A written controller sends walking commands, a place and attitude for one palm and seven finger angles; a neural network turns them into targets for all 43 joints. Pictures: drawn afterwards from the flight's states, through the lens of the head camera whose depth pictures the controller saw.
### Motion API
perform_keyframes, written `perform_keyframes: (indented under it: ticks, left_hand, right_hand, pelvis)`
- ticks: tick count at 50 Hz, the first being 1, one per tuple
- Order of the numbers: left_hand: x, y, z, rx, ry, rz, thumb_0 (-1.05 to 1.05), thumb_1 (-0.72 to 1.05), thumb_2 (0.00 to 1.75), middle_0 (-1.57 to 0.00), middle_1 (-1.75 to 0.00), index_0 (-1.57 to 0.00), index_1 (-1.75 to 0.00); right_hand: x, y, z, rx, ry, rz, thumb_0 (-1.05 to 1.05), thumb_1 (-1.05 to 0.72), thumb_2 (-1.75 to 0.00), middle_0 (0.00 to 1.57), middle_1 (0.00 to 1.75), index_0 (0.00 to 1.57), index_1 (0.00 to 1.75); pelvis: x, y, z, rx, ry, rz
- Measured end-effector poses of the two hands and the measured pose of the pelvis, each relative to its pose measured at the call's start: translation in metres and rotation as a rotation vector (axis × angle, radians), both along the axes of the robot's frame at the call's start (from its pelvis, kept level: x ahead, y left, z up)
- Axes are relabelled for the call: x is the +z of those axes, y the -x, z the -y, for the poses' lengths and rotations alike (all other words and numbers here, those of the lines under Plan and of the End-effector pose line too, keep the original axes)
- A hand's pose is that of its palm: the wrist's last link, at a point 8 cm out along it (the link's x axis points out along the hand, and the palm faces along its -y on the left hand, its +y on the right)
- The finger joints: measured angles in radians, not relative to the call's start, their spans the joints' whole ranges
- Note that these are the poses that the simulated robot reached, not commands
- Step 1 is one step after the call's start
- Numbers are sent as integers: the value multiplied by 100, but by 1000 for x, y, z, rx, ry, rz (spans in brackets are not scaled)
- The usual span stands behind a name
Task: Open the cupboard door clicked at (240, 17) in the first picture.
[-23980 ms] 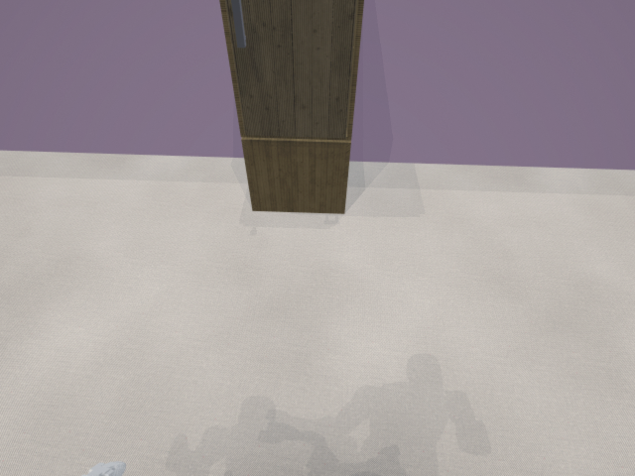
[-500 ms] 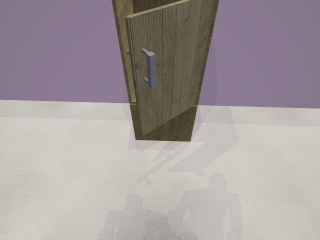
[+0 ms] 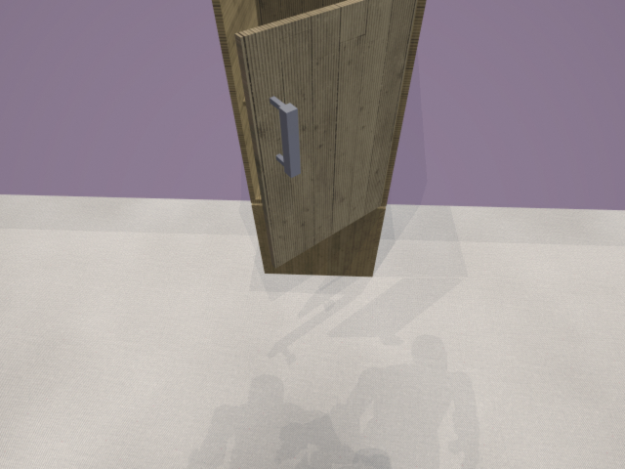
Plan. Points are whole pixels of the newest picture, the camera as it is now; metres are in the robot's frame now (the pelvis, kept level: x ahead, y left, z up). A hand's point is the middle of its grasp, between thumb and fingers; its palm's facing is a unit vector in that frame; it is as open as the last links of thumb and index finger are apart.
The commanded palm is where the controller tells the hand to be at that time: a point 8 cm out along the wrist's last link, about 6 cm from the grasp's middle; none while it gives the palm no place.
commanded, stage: walk to a spot facing it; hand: left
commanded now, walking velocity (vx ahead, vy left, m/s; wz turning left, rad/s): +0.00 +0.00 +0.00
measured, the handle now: (284, 137) +0.65 +0.09 +0.06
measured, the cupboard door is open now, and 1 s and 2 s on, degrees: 40 40 40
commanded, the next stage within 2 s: none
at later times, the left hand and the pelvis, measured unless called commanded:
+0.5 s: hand out of the picture +0.07 +0.20 -0.18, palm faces -0.14 -0.96 -0.23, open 7.4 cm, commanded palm none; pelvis -0.01 +0.01 -0.01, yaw -11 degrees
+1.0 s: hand out of the picture +0.13 +0.16 -0.19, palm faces -0.40 -0.89 -0.22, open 7.4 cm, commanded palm none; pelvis -0.01 +0.00 -0.02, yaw -28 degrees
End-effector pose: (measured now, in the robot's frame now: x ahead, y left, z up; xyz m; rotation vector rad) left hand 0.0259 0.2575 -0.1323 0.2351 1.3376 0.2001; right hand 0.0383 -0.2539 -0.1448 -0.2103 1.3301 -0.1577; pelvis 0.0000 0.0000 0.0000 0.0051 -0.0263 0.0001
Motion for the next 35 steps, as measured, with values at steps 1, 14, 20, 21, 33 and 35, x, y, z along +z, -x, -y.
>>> perform_keyframes:
  ticks: [1,14,20,21,33,35]
  left_hand:
    - [0,-3,0,-2,0,5,0,91,90,-20,-30,-20,-30]
    - [-9,-20,9,-42,21,-8,0,91,90,-20,-30,-20,-29]
    - [-21,-28,9,-82,53,-31,0,91,90,-20,-30,-20,-30]
    - [-22,-31,8,-93,56,-32,0,91,90,-20,-30,-20,-30]
    - [-11,-94,34,-276,4,98,0,91,90,-20,-30,-20,-29]
    - [-9,-97,40,-300,-7,99,0,91,90,-20,-30,-20,-29]
  right_hand:
    - [0,-1,1,0,1,2,0,-91,-90,20,30,20,30]
    - [-3,6,-2,-91,9,22,0,-91,-90,20,30,20,30]
    - [-5,31,-14,-167,18,0,0,-91,-90,20,30,20,30]
    - [-5,36,-15,-177,20,-3,0,-91,-90,20,30,20,30]
    - [-29,99,0,-315,-32,-40,0,-90,-90,20,30,20,30]
    - [-31,100,9,-339,-29,-37,0,-90,-90,20,30,20,30]
  pelvis:
    - [0,-1,0,0,0,0]
    - [-6,-4,0,-75,10,-7]
    - [-12,-2,-8,-125,7,-13]
    - [-12,-1,-9,-138,3,-16]
    - [-25,15,13,-276,-18,-27]
    - [-25,19,15,-293,-7,-21]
